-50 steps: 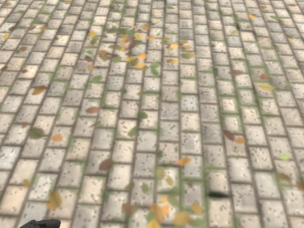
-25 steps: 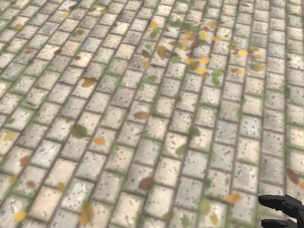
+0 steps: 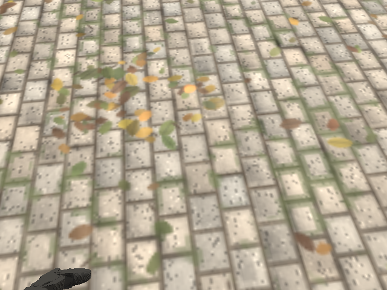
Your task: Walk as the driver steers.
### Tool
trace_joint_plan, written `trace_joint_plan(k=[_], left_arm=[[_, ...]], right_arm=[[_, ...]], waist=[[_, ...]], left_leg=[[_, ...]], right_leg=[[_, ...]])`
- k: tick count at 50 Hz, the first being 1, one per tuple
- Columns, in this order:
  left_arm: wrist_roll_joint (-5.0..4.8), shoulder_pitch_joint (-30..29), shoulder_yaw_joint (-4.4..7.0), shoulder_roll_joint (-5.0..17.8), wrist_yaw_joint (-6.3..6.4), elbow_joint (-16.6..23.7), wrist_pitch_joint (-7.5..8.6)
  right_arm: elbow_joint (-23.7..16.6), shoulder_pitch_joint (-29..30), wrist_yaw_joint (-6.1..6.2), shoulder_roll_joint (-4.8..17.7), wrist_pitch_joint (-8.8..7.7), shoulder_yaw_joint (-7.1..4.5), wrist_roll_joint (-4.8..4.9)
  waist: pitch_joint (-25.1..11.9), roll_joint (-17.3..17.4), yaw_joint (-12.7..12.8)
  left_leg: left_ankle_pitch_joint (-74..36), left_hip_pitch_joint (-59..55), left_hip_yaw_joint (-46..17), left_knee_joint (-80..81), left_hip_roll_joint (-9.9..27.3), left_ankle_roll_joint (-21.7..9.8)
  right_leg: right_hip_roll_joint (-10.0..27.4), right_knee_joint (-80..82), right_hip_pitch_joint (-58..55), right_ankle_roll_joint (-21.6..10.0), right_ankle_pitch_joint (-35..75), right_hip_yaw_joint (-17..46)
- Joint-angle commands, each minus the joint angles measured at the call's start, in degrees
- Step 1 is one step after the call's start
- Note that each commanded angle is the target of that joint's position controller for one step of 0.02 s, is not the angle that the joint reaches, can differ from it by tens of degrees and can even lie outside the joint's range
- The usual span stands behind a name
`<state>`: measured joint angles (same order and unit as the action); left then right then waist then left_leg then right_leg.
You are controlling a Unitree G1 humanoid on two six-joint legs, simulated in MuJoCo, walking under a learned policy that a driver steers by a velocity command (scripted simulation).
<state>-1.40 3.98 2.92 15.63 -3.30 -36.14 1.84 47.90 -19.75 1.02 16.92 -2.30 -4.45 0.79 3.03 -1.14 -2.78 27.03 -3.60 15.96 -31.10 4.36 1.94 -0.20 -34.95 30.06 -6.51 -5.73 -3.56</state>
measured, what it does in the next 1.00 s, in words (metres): walks ahead: left foot, then right foot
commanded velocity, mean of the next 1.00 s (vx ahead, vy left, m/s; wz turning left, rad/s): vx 0.25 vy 0.00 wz -0.02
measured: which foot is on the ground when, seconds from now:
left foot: down 0.00-0.00, up 0.02-0.44, down 0.46-0.90, up 0.92-1.00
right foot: down 0.00-0.48, up 0.50-0.86, down 0.88-1.00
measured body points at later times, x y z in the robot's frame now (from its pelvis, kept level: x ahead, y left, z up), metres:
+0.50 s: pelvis +0.28 +0.01 +0.01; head +0.31 +0.00 +0.46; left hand +0.41 +0.28 -0.10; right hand +0.44 -0.27 -0.07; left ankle +0.42 +0.09 -0.71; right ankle +0.13 -0.08 -0.69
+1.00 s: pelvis +0.35 -0.03 +0.03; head +0.38 -0.05 +0.47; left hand +0.49 +0.26 -0.06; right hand +0.50 -0.32 -0.08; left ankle +0.37 +0.10 -0.65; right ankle +0.37 -0.14 -0.71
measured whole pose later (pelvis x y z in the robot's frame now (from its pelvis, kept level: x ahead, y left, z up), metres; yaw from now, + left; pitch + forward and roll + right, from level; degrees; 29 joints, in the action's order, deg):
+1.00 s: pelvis +0.35 -0.03 +0.03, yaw +3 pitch +1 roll +1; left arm 1.7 10.5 3.1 15.3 1.7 -38.6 0.6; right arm 39.2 -10.4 1.2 19.7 2.4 -5.3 1.0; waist 1.7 2.5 -0.4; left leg 25.2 30.4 -7.1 -56.8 -6.0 2.3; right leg -0.1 -27.9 16.4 -0.5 -12.7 1.6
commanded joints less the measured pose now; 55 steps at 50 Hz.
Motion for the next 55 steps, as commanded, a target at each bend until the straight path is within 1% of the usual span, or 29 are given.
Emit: trace_joint_plan(k=[1, 2, 3, 4, 5, 6, 8, 15, 19, 22, 23, 24, 25, 26, 27, 28, 30, 33, 36, 40, 43, 44, 45, 46, 47, 49, 50, 52, 55], left_arm=[[-0.21, 17.69, 6.24, 19.75, 1.66, 0.80, 0.02], [0.17, 19.00, 4.91, 14.72, 1.21, 1.39, 0.75], [0.47, 17.53, 4.18, 12.08, 1.21, 0.77, 1.42], [0.31, 14.00, 3.63, 10.51, 1.17, 0.91, 1.81], [0.55, 10.63, 3.08, 8.54, 1.38, 1.56, 1.97], [1.16, 8.77, 2.67, 7.76, 1.66, 2.52, 1.98], [1.09, 8.40, 2.87, 8.46, 2.15, 2.33, 2.25], [0.28, 13.53, 3.48, 10.80, 4.07, -0.39, 1.20], [0.67, 17.01, 2.64, 8.65, 4.63, -3.06, 0.46], [1.27, 13.93, 2.28, 7.98, 4.59, -3.04, 0.31], [1.88, 14.33, 1.84, 6.70, 4.58, -2.49, 0.54], [2.25, 20.68, 0.91, 4.56, 4.51, -2.40, 1.05], [2.28, 25.70, 0.56, 5.21, 4.22, -4.18, 1.00], [1.73, 23.14, 1.42, 9.38, 3.96, -3.50, 0.55], [1.07, 17.11, 1.75, 10.00, 4.13, -2.40, -0.23], [1.24, 12.57, 1.91, 10.01, 4.46, -1.15, -1.00], [1.63, 10.75, 1.97, 8.42, 5.30, -0.15, -2.23], [1.85, 12.26, 1.34, 5.45, 6.09, -0.95, -2.16], [1.79, 10.34, 1.29, 5.41, 6.09, -0.80, -2.11], [1.49, 7.33, 1.48, 5.66, 5.36, 0.30, -1.39], [1.24, 9.52, 1.96, 5.78, 4.58, -0.39, -0.17], [1.70, 10.63, 2.68, 8.09, 4.72, -0.37, 0.00], [3.34, 10.13, 3.77, 13.16, 5.08, 0.30, -0.43], [5.16, 8.61, 4.06, 13.56, 4.83, 0.52, -0.59], [4.75, 5.94, 3.06, 10.30, 5.04, 1.86, -0.35], [2.72, 1.50, 2.17, 7.12, 5.44, 2.75, -0.33], [2.14, 1.34, 1.90, 6.65, 5.54, 2.67, -0.41], [2.40, 2.65, 1.91, 6.86, 5.78, 2.22, -0.95], [2.56, 5.78, 2.69, 8.36, 6.21, 1.24, -1.89]], right_arm=[[-8.85, -1.89, -0.11, 1.88, -2.78, 0.86, -1.44], [-9.68, 4.44, -1.12, 7.80, -4.93, -0.19, 0.55], [-11.17, 8.22, -1.51, 8.18, -5.77, -0.18, 2.06], [-10.80, 8.56, -1.13, 7.24, -6.04, 0.09, 1.08], [-10.21, 8.43, -0.72, 7.76, -5.76, -0.32, -0.47], [-9.89, 7.26, -0.81, 7.95, -5.03, -0.58, -0.96], [-9.74, 6.47, -0.80, 6.81, -3.80, -0.41, -1.61], [-12.93, 20.10, -1.35, 3.21, -3.55, 1.26, -1.40], [-12.52, 20.42, -2.95, 4.45, -4.72, 0.89, -1.50], [-10.53, 13.98, -3.17, 6.01, -5.16, -0.04, -1.97], [-9.85, 9.97, -2.96, 8.30, -5.46, -0.58, -2.46], [-9.91, 6.26, -2.82, 11.50, -5.29, -0.84, -3.77], [-8.21, 3.71, -3.01, 8.07, -4.22, -0.25, -2.40], [-8.85, 4.73, -3.30, 6.97, -3.29, 0.25, -0.31], [-9.70, 7.79, -3.20, 6.99, -2.36, 0.14, 0.14], [-10.38, 10.08, -3.04, 7.44, -1.60, 0.12, -0.10], [-11.03, 12.28, -2.33, 8.39, -0.39, -0.28, -0.78], [-11.48, 12.59, -1.48, 8.66, 0.86, -0.95, -1.20], [-11.91, 12.44, -0.54, 9.35, 1.89, -1.67, -0.27], [-12.27, 11.91, -0.06, 9.37, 3.27, -2.02, -0.05], [-12.69, 12.41, 0.36, 8.97, 4.35, -1.98, 0.56], [-12.64, 10.96, 0.46, 7.49, 4.46, -1.53, 0.63], [-13.69, 10.37, 0.37, 4.79, 4.24, -0.84, 0.41], [-14.59, 10.19, 0.25, 6.90, 3.48, -1.60, 0.31], [-13.17, 7.91, 0.12, 10.46, 3.32, -2.84, -0.22], [-10.36, 4.79, 0.49, 9.81, 4.60, -3.33, 0.19], [-10.34, 4.80, 0.55, 8.60, 5.20, -3.02, 0.16], [-11.88, 7.13, 0.25, 6.57, 5.55, -2.30, 0.62], [-14.70, 11.76, -0.39, 4.96, 5.33, -1.36, 0.75]], waist=[[-21.83, -14.31, 5.25], [-23.85, -5.79, 9.97], [-15.66, -3.88, 9.32], [-9.75, 1.61, 6.13], [-7.74, 1.63, 4.08], [-6.59, 0.47, 2.38], [-5.89, -0.12, 1.34], [-2.44, -2.94, 6.13], [-4.47, -4.69, 7.37], [-6.63, -5.51, 3.15], [-10.70, -2.58, 1.78], [-19.21, 7.19, 3.25], [-25.34, 17.03, 3.00], [-23.05, 11.75, 2.28], [-17.07, 7.26, 1.56], [-11.44, 4.10, 1.38], [-7.35, 4.82, 3.23], [-8.97, 9.15, 4.02], [-11.17, 8.88, 3.31], [-9.45, 9.97, 2.28], [-8.56, 9.98, 4.22], [-9.03, 7.61, 4.23], [-7.98, -5.02, 2.77], [-6.75, -15.12, 2.47], [-6.78, -10.09, 1.67], [-5.51, -5.28, 0.17], [-4.69, -5.49, 0.86], [-4.17, -6.32, 2.06], [-5.80, -8.12, 4.95]], left_leg=[[6.93, 42.51, -12.31, -50.12, -7.90, 0.07], [4.77, 48.47, -22.71, -52.33, -5.05, -1.10], [0.09, 50.93, -21.91, -49.26, -2.68, -2.29], [-4.17, 48.61, -21.56, -43.29, 0.05, -2.55], [-6.53, 44.64, -21.51, -38.25, 1.77, -2.18], [-8.22, 41.19, -21.61, -36.49, 2.55, -1.77], [-9.76, 38.83, -20.43, -32.46, 2.45, -0.01], [-31.13, 33.63, -18.25, -4.80, -3.03, 2.60], [-34.88, 31.52, -18.18, 1.58, -3.95, -0.20], [-33.91, 24.21, -16.41, 6.31, -4.95, -4.50], [-49.38, 15.19, -19.38, 5.23, -1.46, -6.75], [-67.23, -3.43, -33.11, 0.97, 9.71, -15.20], [-69.10, -10.69, -46.93, 3.60, 17.60, -22.94], [-54.44, -7.42, -49.69, 6.47, 16.13, -21.99], [-41.83, -2.43, -46.74, 7.93, 13.73, -19.64], [-35.55, 4.57, -43.69, 10.12, 11.61, -18.06], [-28.73, 14.99, -39.92, 13.14, 7.66, -15.36], [-30.00, 18.96, -36.30, 13.96, 4.17, -14.92], [-22.85, 19.68, -37.62, 14.12, 3.74, -14.71], [-14.20, 20.52, -41.62, 13.91, 3.07, -13.66], [-14.05, 22.00, -42.62, 10.49, 0.83, -11.01], [-9.71, 25.53, -40.83, 6.89, -1.48, -8.44], [-0.20, 34.51, -32.06, -4.21, -7.75, -4.79], [7.76, 38.50, -23.80, -18.55, -11.62, -2.17], [5.78, 38.10, -24.87, -28.45, -8.54, -0.38], [-0.32, 38.97, -23.36, -35.70, -7.68, 1.80], [-2.10, 40.30, -22.93, -38.70, -7.28, 2.83], [-4.63, 40.51, -20.07, -37.02, -6.31, 4.18], [-5.13, 40.07, -18.24, -27.89, -4.04, 5.14]], right_leg=[[18.65, 12.85, -52.53, -19.36, -10.47, 48.70], [19.36, 18.28, -52.89, -17.54, -14.43, 50.52], [17.42, 18.41, -46.49, -14.90, -12.03, 41.75], [14.54, 18.33, -36.99, -12.57, -5.43, 34.48], [12.38, 18.70, -30.28, -11.25, 0.49, 29.67], [10.84, 20.00, -25.65, -10.94, 4.34, 27.14], [9.82, 21.50, -20.65, -11.54, 10.27, 24.49], [3.92, 19.57, -14.14, -6.35, 7.24, 17.61], [7.07, 12.93, -22.32, -4.12, 13.65, 18.84], [6.53, 3.91, -25.65, -1.31, 24.03, 18.15], [3.20, -4.33, -23.38, 1.00, 22.03, 15.65], [-1.86, -20.33, -10.80, 5.09, 3.79, 12.63], [-4.86, -33.35, -2.84, 8.91, -29.91, 10.24], [-2.48, -36.66, 0.53, 9.58, -31.29, 12.30], [-1.10, -39.04, 3.83, 10.29, -28.76, 11.22], [-0.46, -37.31, 5.80, 10.32, -26.69, 9.72], [0.94, -29.05, 1.72, 9.78, -23.12, 9.14], [-0.93, -18.52, -4.39, 10.28, -21.09, 7.22], [-1.42, -12.37, -7.28, 10.50, -15.38, 8.20], [-2.19, -4.68, -9.34, 9.88, -13.12, 8.82], [-2.28, 9.37, -16.74, 7.89, -6.18, 7.52], [2.81, 13.27, -22.08, 5.92, -4.61, 10.69], [14.65, 17.05, -25.22, -0.15, -3.69, 23.14], [22.64, 19.70, -20.96, -7.47, 4.22, 33.03], [22.55, 18.75, -19.74, -8.51, 6.90, 30.30], [15.92, 16.49, -20.22, -4.06, 7.27, 19.85], [15.30, 15.96, -20.63, -4.02, 10.57, 17.32], [13.47, 15.97, -21.42, -4.51, 13.99, 12.37], [14.95, 15.20, -27.11, -5.81, 15.30, 10.77]])
Velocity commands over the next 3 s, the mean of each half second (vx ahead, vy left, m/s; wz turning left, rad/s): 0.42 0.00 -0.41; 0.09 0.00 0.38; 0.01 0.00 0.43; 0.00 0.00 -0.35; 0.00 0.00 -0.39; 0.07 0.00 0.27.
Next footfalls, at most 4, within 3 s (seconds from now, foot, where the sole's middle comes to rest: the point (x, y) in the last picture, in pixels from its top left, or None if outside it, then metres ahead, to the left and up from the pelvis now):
0.46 left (174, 284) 0.46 0.08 -0.75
0.88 right None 0.42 -0.14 -0.75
1.30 left None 0.36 0.12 -0.75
1.78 right None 0.37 -0.10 -0.75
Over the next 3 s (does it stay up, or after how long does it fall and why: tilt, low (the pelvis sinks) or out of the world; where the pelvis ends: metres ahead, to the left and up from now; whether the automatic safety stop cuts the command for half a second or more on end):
stays up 0.35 0.05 0.01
